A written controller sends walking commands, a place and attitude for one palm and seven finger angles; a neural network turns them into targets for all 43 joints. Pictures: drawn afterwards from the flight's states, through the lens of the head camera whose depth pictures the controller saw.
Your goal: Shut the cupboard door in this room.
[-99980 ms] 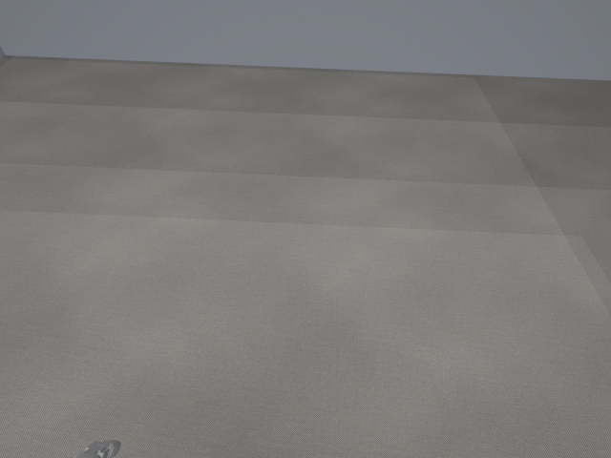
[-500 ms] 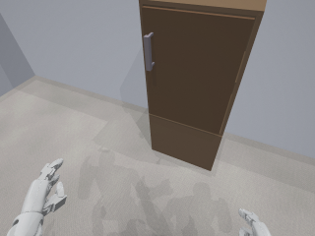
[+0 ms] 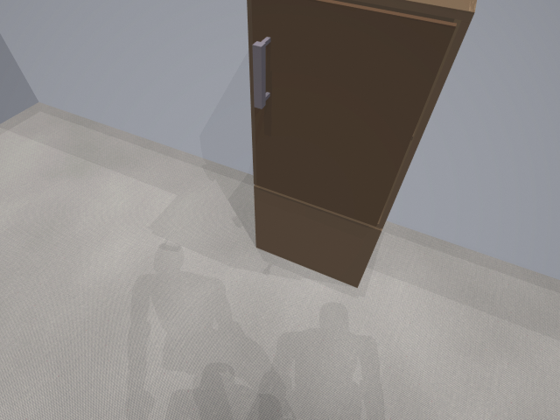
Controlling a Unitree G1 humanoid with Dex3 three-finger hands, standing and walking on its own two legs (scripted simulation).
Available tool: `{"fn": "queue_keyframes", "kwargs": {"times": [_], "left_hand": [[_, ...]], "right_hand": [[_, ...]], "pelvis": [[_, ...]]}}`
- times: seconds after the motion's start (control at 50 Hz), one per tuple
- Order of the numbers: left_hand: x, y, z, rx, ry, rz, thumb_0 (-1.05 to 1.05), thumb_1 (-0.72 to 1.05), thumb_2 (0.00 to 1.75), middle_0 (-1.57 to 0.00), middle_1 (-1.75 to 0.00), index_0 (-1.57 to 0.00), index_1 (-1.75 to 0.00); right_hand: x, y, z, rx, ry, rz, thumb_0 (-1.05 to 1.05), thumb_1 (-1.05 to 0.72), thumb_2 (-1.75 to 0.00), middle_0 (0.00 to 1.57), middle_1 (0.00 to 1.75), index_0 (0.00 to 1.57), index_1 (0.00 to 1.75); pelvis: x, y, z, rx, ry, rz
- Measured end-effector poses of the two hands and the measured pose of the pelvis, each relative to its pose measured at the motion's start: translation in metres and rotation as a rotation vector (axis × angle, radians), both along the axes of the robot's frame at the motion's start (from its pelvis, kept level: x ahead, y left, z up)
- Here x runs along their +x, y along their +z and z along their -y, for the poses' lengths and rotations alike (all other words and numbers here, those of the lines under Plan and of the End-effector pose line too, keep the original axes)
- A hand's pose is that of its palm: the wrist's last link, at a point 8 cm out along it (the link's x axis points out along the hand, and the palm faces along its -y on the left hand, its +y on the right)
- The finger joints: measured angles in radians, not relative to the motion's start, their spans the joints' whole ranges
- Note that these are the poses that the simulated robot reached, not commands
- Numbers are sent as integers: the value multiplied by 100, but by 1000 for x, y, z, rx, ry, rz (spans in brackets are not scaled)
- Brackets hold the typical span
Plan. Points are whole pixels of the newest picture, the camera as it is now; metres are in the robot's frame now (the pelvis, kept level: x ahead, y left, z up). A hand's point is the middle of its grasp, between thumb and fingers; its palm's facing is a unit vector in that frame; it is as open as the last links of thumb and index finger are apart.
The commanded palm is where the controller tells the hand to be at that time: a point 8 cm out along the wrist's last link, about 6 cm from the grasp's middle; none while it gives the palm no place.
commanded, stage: let the arm hang, fingers relaxed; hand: left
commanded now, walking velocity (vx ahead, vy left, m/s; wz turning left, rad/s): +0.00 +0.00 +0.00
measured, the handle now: (263, 73) +0.85 +0.09 +0.07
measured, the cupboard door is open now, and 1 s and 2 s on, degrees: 0 0 0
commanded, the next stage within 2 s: look to check the result in 0.48 s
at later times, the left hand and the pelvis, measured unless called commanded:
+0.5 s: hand out of the picture -0.02 +0.14 -0.18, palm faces +0.03 -0.99 -0.14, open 7.4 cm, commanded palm none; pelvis +0.00 -0.01 +0.00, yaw +0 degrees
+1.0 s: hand out of the picture -0.01 +0.14 -0.18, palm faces +0.03 -0.99 -0.17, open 7.4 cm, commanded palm none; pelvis +0.03 -0.02 +0.00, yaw -1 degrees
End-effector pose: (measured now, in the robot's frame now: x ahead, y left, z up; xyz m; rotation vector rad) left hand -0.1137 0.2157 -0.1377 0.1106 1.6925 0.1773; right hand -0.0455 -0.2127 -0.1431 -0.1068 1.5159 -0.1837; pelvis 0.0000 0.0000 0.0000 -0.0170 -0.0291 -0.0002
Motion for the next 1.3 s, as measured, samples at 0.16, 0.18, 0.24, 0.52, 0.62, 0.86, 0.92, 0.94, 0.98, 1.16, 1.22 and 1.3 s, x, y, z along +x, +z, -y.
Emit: {"fn": "queue_keyframes", "kwargs": {"times": [0.16, 0.18, 0.24, 0.52, 0.62, 0.86, 0.92, 0.94, 0.98, 1.16, 1.22, 1.3], "left_hand": [[37, -6, 5, 12, -17, 129, 0, 91, 90, -20, -30, -20, -30], [43, -7, 6, 10, -18, 149, 0, 91, 90, -20, -30, -20, -30], [60, -10, 12, 0, -25, 197, 0, 91, 90, -20, -30, -20, -30], [90, -14, 29, -29, -42, 240, 0, 91, 90, -20, -30, -20, -30], [88, -12, 28, -20, -42, 213, 0, 91, 90, -20, -30, -20, -30], [89, -8, 26, -1, -37, 173, 0, 91, 90, -20, -30, -20, -30], [93, -8, 27, -1, -36, 176, 0, 91, 90, -20, -30, -20, -30], [94, -8, 28, -2, -36, 178, 0, 91, 90, -20, -30, -20, -30], [98, -9, 29, -5, -37, 182, 0, 91, 90, -20, -30, -20, -30], [114, -11, 33, -17, -44, 202, 0, 91, 90, -20, -30, -20, -30], [119, -11, 33, -16, -47, 209, 0, 91, 90, -20, -30, -20, -30], [125, -11, 31, -13, -51, 216, 0, 91, 90, -20, -30, -20, -30]], "right_hand": [[15, -10, -15, 49, -3, 62, 1, -91, -90, 20, 30, 20, 30], [15, -10, -14, 48, -4, 64, 1, -92, -90, 20, 30, 20, 30], [16, -9, -9, 42, -11, 76, 1, -92, -90, 20, 30, 20, 30], [18, -3, 11, 4, -23, 73, 0, -91, -90, 20, 30, 19, 30], [23, -3, 13, 8, -21, 64, 0, -91, -90, 20, 30, 19, 30], [45, -4, 16, 15, -4, 65, 0, -91, -90, 20, 30, 19, 30], [50, -4, 19, 8, 0, 70, 0, -91, -90, 20, 30, 19, 30], [52, -3, 20, 6, 1, 72, 0, -92, -90, 20, 30, 19, 30], [56, -3, 22, 1, 4, 76, 0, -92, -90, 20, 30, 19, 30], [71, 0, 29, -18, 12, 93, 0, -92, -90, 20, 30, 19, 30], [74, 0, 30, -21, 13, 97, 0, -92, -90, 20, 30, 19, 30], [77, 1, 31, -22, 13, 100, 0, -92, -90, 20, 30, 19, 30]], "pelvis": [[-2, -1, 1, 8, -2, 0], [-2, -1, 2, 8, -2, -1], [-2, -1, 3, 11, -3, -3], [5, 0, 14, 12, -6, -3], [10, 0, 17, 12, -9, -1], [23, 1, 20, 16, -11, -4], [26, 1, 21, 17, -11, -3], [27, 1, 21, 17, -11, -3], [29, 2, 22, 17, -10, -3], [37, 2, 23, 18, -13, -4], [39, 2, 23, 19, -14, -3], [42, 2, 23, 20, -15, -3]]}}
